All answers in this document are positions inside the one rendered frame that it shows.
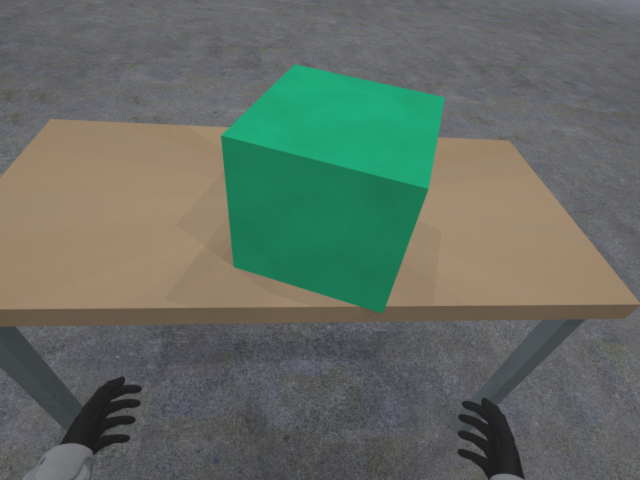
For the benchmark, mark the table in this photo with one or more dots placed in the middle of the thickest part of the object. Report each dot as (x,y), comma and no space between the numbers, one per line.
(116,223)

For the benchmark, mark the carton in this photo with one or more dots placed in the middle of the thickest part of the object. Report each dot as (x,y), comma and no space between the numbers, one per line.
(326,175)

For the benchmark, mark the robot left forearm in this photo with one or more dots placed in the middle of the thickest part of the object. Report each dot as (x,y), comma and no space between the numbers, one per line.
(69,461)

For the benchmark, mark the right robot hand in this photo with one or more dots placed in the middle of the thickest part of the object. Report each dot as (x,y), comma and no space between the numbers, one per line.
(500,449)

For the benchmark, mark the left robot hand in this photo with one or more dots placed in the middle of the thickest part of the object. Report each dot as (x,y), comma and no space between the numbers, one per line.
(91,422)

